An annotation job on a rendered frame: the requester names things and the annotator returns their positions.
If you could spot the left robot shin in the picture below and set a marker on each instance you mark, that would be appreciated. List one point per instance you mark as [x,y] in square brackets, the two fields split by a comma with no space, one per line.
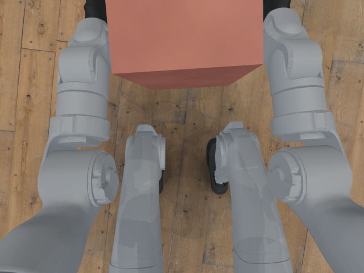
[131,138]

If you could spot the robot left forearm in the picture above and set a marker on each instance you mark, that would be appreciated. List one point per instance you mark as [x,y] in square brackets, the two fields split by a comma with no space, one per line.
[82,90]

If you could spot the robot right upper arm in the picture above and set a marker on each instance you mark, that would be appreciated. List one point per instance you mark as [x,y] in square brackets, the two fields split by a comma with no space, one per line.
[315,182]

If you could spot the carton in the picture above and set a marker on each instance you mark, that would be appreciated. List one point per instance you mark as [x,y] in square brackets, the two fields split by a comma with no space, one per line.
[175,44]

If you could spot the robot right foot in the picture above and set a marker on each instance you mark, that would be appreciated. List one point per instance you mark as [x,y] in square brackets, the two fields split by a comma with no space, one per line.
[218,188]

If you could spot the robot left upper arm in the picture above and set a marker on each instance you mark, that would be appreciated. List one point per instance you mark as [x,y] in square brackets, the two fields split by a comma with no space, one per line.
[73,186]

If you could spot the robot left hand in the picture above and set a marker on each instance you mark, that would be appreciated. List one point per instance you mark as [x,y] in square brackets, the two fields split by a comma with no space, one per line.
[95,9]

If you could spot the robot right hand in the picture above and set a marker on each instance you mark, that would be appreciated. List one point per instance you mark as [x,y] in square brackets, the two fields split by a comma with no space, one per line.
[269,5]

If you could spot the robot right forearm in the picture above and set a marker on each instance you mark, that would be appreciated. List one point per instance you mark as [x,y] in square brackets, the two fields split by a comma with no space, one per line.
[294,68]

